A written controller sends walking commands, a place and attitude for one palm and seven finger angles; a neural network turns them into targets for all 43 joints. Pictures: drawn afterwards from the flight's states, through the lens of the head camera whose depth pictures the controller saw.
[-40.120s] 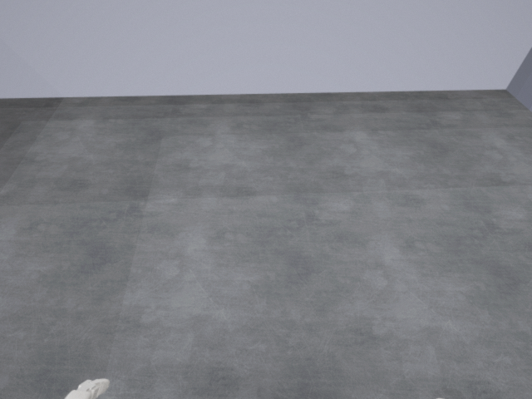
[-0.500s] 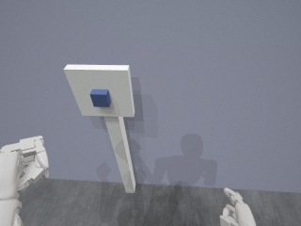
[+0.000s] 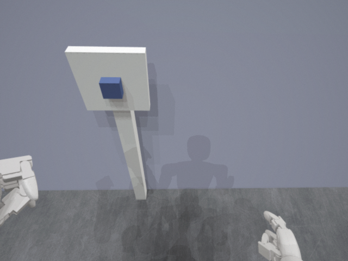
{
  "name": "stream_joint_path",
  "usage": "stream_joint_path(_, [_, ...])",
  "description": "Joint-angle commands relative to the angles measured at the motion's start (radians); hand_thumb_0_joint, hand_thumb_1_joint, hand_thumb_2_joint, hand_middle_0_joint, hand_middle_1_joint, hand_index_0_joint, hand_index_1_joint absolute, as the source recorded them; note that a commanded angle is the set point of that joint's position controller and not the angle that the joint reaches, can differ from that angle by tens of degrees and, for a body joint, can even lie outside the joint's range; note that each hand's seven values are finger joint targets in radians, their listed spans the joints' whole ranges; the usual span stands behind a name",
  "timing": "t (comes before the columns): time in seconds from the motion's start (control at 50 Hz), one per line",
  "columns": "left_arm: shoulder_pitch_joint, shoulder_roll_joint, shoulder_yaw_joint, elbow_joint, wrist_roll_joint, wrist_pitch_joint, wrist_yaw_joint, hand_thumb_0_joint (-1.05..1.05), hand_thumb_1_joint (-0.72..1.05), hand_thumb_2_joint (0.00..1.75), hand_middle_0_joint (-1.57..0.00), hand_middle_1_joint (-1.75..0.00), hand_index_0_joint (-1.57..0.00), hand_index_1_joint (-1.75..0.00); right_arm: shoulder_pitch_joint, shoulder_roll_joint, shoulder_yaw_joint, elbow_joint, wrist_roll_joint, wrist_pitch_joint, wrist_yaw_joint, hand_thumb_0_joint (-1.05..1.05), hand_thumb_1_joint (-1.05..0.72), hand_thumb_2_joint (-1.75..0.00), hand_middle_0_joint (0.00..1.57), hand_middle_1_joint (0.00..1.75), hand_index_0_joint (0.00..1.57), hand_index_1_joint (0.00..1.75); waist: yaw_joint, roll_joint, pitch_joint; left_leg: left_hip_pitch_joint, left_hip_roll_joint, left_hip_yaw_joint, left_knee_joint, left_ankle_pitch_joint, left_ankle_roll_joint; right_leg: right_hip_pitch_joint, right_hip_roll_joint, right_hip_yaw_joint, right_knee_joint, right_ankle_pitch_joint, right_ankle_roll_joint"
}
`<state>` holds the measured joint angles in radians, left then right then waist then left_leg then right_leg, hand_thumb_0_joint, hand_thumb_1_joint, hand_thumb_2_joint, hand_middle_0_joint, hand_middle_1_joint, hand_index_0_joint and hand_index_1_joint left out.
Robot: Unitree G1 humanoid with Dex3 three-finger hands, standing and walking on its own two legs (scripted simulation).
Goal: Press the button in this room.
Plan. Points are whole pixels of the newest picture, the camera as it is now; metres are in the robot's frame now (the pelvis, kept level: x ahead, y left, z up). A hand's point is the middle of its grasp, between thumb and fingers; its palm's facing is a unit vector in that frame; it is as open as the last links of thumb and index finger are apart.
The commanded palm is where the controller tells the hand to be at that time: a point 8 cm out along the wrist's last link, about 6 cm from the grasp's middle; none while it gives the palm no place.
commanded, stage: step back with the hand held close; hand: left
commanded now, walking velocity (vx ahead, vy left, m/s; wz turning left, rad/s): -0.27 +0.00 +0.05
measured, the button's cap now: (112, 87) +0.53 +0.21 +0.10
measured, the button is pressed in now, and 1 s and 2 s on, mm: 0 0 0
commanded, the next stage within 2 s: stop stepping back and stand still in 0.46 s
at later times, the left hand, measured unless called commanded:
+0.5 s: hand out of the picture +0.08 +0.29 +0.17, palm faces +0.44 -0.81 -0.40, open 3.1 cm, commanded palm +0.01 +0.31 +0.18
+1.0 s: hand out of the picture +0.01 +0.27 +0.16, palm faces +0.31 -0.87 -0.39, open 3.1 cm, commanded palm -0.06 +0.31 +0.18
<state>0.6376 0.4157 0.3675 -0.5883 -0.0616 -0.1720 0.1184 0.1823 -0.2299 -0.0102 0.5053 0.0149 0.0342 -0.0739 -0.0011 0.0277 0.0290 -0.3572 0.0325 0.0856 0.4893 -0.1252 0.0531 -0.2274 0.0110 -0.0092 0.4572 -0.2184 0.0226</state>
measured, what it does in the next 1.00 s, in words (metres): walks backwards: right foot, then left foot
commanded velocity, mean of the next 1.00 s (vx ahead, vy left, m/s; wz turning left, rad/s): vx -0.09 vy -0.01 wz -0.02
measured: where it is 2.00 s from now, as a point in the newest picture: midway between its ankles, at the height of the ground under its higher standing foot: outside the picture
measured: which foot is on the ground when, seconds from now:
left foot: down 0.00-0.66, up 0.68-0.80, down 0.82-1.00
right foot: down 0.00-0.36, up 0.38-0.64, down 0.66-1.00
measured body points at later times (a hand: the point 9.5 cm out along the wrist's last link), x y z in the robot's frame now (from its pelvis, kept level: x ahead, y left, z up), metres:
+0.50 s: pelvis -0.11 +0.03 -0.01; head -0.10 +0.06 +0.44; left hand +0.06 +0.33 +0.19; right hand +0.08 -0.19 -0.07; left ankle +0.02 +0.10 -0.74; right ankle -0.13 -0.12 -0.68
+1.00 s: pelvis -0.21 +0.04 +0.00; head -0.22 +0.07 +0.45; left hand -0.02 +0.31 +0.19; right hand -0.09 -0.21 -0.07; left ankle -0.13 +0.12 -0.74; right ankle -0.22 -0.06 -0.72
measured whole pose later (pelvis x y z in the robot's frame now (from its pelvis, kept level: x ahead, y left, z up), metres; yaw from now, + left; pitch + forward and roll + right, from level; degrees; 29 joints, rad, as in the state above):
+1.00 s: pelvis -0.21 +0.04 +0.00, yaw -4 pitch -1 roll -1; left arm 0.61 0.39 0.36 -0.56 -0.05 -0.16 0.16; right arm 0.27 -0.18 0.01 0.63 -0.01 -0.12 -0.07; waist -0.05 -0.04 -0.03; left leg -0.29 -0.02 0.05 0.43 -0.13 0.06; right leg -0.26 0.03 -0.05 0.65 -0.46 -0.02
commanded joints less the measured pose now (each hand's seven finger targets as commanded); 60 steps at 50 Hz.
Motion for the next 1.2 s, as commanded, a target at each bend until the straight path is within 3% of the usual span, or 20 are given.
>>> stream_joint_path(0.0, [-0.011,0.123,0.111,-0.19,0.019,-0.088,0.032,0.0,0.9,0.9,-1.3,-1.5,-1.3,-1.5,-0.099,-0.139,-0.04,-0.164,-0.003,-0.085,-0.01,0.0,-0.9,-0.9,0.2,0.3,0.2,0.3,0.007,0.108,-0.058,-0.141,0.128,-0.211,-0.244,-0.466,0.03,0.07,0.01,0.03,0.02,-0.145,-0.011])
stream_joint_path(0.12, [-0.009,0.144,0.147,-0.251,0.025,-0.113,0.037,0.0,0.9,0.9,-1.3,-1.5,-1.3,-1.5,-0.082,-0.115,-0.043,-0.151,-0.009,-0.132,-0.007,0.0,-0.9,-0.9,0.2,0.3,0.2,0.3,0.017,0.093,-0.122,-0.183,0.12,-0.211,-0.207,-0.466,0.026,0.109,0.018,0.045,0.08,-0.108,-0.04])
stream_joint_path(0.2, [-0.022,0.129,0.111,-0.237,0.006,-0.121,0.045,0.0,0.9,0.9,-1.3,-1.5,-1.3,-1.5,-0.032,-0.107,-0.056,-0.086,-0.012,-0.134,0.008,0.0,-0.9,-0.9,0.2,0.3,0.2,0.3,-0.012,-0.156,-0.124,0.205,-0.021,-0.109,0.275,-0.263,-0.058,-0.375,-0.218,0.329,-0.236,-0.331,-0.164])
stream_joint_path(0.24, [-0.088,0.118,0.087,-0.229,0.02,-0.111,0.056,0.0,0.9,0.9,-1.3,-1.5,-1.3,-1.5,-0.047,-0.099,-0.051,-0.069,-0.018,-0.127,0.009,0.0,-0.9,-0.9,0.2,0.3,0.2,0.3,-0.021,-0.204,-0.084,0.2,-0.02,-0.118,0.367,-0.23,-0.056,-0.4,-0.271,0.316,-0.225,-0.184,-0.175])
stream_joint_path(0.28, [-0.13,0.121,0.083,-0.199,0.022,-0.098,0.06,0.0,0.9,0.9,-1.3,-1.5,-1.3,-1.5,-0.058,-0.092,-0.035,-0.059,-0.023,-0.126,-0.002,0.0,-0.9,-0.9,0.2,0.3,0.2,0.3,-0.033,-0.173,-0.047,0.173,0.008,-0.141,0.124,-0.171,-0.043,-0.333,-0.191,0.216,-0.11,-0.02,-0.108])
stream_joint_path(0.34, [-0.192,0.124,0.105,-0.218,0.032,-0.115,0.061,0.0,0.9,0.9,-1.3,-1.5,-1.3,-1.5,-0.096,-0.121,-0.032,-0.072,-0.029,-0.155,-0.025,0.0,-0.9,-0.9,0.2,0.3,0.2,0.3,-0.002,0.234,-0.042,-0.118,0.275,-0.434,-0.28,-0.18,0.076,-0.094,0.056,0.044,0.35,-0.166,-0.002])
stream_joint_path(0.38, [-0.133,0.123,0.132,-0.137,0.035,-0.131,0.056,0.0,0.9,0.9,-1.3,-1.5,-1.3,-1.5,-0.078,-0.103,-0.038,-0.052,-0.042,-0.173,-0.014,0.0,-0.9,-0.9,0.2,0.3,0.2,0.3,-0.006,0.205,-0.103,-0.254,0.343,-0.481,-0.39,-0.534,0.123,0.019,0.073,0.09,0.613,-0.253,-0.005])
stream_joint_path(0.44, [-0.121,0.113,0.123,-0.221,0.024,-0.127,0.046,0.0,0.9,0.9,-1.3,-1.5,-1.3,-1.5,-0.095,-0.102,-0.054,-0.059,-0.039,-0.174,0.016,0.0,-0.9,-0.9,0.2,0.3,0.2,0.3,0.006,0.111,-0.119,-0.181,0.279,-0.343,-0.323,-0.405,0.104,-0.025,0.067,0.052,0.578,-0.259,-0.016])
stream_joint_path(0.56, [-0.018,0.139,0.106,-0.305,-0.003,-0.115,0.032,0.0,0.9,0.9,-1.3,-1.5,-1.3,-1.5,-0.075,-0.088,-0.04,-0.063,-0.034,-0.19,0.047,0.0,-0.9,-0.9,0.2,0.3,0.2,0.3,0.018,0.237,-0.209,0.003,0.162,-0.216,-0.357,-0.396,-0.047,0.093,0.1,-0.094,0.057,-0.327,-0.056])
stream_joint_path(0.6, [-0.003,0.163,0.118,-0.286,-0.001,-0.117,0.024,0.0,0.9,0.9,-1.3,-1.5,-1.3,-1.5,-0.05,-0.078,-0.037,-0.054,-0.025,-0.176,0.043,0.0,-0.9,-0.9,0.2,0.3,0.2,0.3,0.006,0.083,-0.19,0.126,0.022,-0.041,-0.084,-0.276,-0.121,-0.003,-0.008,-0.009,-0.232,-0.285,-0.099])
stream_joint_path(0.64, [-0.031,0.21,0.159,-0.3,-0.017,-0.115,0.037,0.0,0.9,0.9,-1.3,-1.5,-1.3,-1.5,-0.072,-0.072,-0.035,-0.038,-0.029,-0.144,0.03,0.0,-0.9,-0.9,0.2,0.3,0.2,0.3,0.011,-0.202,-0.122,0.14,-0.056,-0.055,0.467,-0.187,-0.103,-0.302,-0.323,0.277,-0.36,-0.244,-0.205])
stream_joint_path(0.66, [-0.052,0.242,0.214,-0.321,-0.026,-0.115,0.058,0.0,0.9,0.9,-1.3,-1.5,-1.3,-1.5,-0.088,-0.077,-0.023,-0.04,-0.043,-0.146,0.026,0.0,-0.9,-0.9,0.2,0.3,0.2,0.3,0.009,-0.087,-0.146,0.043,-0.036,-0.085,0.53,-0.209,-0.095,-0.231,-0.366,0.259,-0.308,-0.01,-0.248])
stream_joint_path(0.72, [-0.05,0.135,0.131,-0.225,-0.006,-0.072,0.043,0.0,0.9,0.9,-1.3,-1.5,-1.3,-1.5,-0.078,-0.078,-0.032,-0.055,-0.002,-0.15,0.003,0.0,-0.9,-0.9,0.2,0.3,0.2,0.3,-0.023,-0.153,-0.089,-0.014,0.02,-0.124,0.282,-0.158,-0.057,-0.071,-0.254,0.134,-0.141,0.026,-0.178])
stream_joint_path(0.76, [-0.059,0.111,0.107,-0.171,0.001,-0.062,0.045,0.0,0.9,0.9,-1.3,-1.5,-1.3,-1.5,-0.078,-0.09,-0.026,-0.036,0.0,-0.165,-0.012,0.0,-0.9,-0.9,0.2,0.3,0.2,0.3,-0.029,-0.026,-0.018,0.128,-0.006,-0.079,0.005,-0.102,-0.04,-0.113,-0.16,0.032,-0.065,-0.024,-0.1])
stream_joint_path(0.8, [-0.095,0.104,0.092,-0.146,0.01,-0.072,0.051,0.0,0.9,0.9,-1.3,-1.5,-1.3,-1.5,-0.038,-0.129,-0.031,-0.035,-0.002,-0.192,-0.017,0.0,-0.9,-0.9,0.2,0.3,0.2,0.3,-0.019,0.164,-0.047,0.21,0.122,-0.291,-0.143,0.022,0.017,-0.122,-0.036,-0.009,0.135,-0.045,-0.031])
stream_joint_path(0.86, [-0.111,0.153,0.11,-0.197,0.003,-0.087,0.049,0.0,0.9,0.9,-1.3,-1.5,-1.3,-1.5,-0.039,-0.1,-0.022,-0.031,-0.024,-0.214,-0.019,0.0,-0.9,-0.9,0.2,0.3,0.2,0.3,-0.019,0.175,-0.089,0.225,0.242,-0.549,-0.318,-0.227,0.052,-0.198,0.012,0.009,0.305,-0.305,-0.026])
stream_joint_path(1.0, [0.077,0.112,0.089,-0.224,0.031,-0.06,0.05,0.0,0.9,0.9,-1.3,-1.5,-1.3,-1.5,-0.067,-0.096,-0.027,-0.07,-0.021,-0.188,0.008,0.0,-0.9,-0.9,0.2,0.3,0.2,0.3,0.007,0.172,-0.071,-0.223,0.085,-0.18,-0.269,-0.548,-0.014,0.247,0.025,-0.081,0.024,-0.218,-0.054])
stream_joint_path(1.02, [0.07,0.119,0.098,-0.211,0.037,-0.059,0.051,0.0,0.9,0.9,-1.3,-1.5,-1.3,-1.5,-0.062,-0.091,-0.032,-0.072,-0.023,-0.175,0.007,0.0,-0.9,-0.9,0.2,0.3,0.2,0.3,0.007,0.105,-0.047,-0.255,0.045,-0.148,-0.149,-0.523,-0.026,0.233,-0.014,-0.022,-0.061,-0.255,-0.074])
stream_joint_path(1.06, [0.023,0.16,0.147,-0.194,0.033,-0.06,0.054,0.0,0.9,0.9,-1.3,-1.5,-1.3,-1.5,-0.045,-0.09,-0.047,-0.054,-0.031,-0.142,0.006,0.0,-0.9,-0.9,0.2,0.3,0.2,0.3,0.007,-0.226,-0.031,-0.252,-0.056,-0.069,0.421,-0.342,-0.053,-0.013,-0.347,0.483,-0.356,-0.548,-0.218])
stream_joint_path(1.18, [-0.104,0.099,0.076,-0.063,0.039,-0.085,0.051,0.0,0.9,0.9,-1.3,-1.5,-1.3,-1.5,-0.054,-0.085,-0.035,-0.019,-0.024,-0.159,-0.013,0.0,-0.9,-0.9,0.2,0.3,0.2,0.3,-0.027,-0.129,0.007,-0.063,0.017,-0.065,0.378,-0.204,-0.038,-0.221,-0.268,0.214,-0.306,-0.484,-0.167])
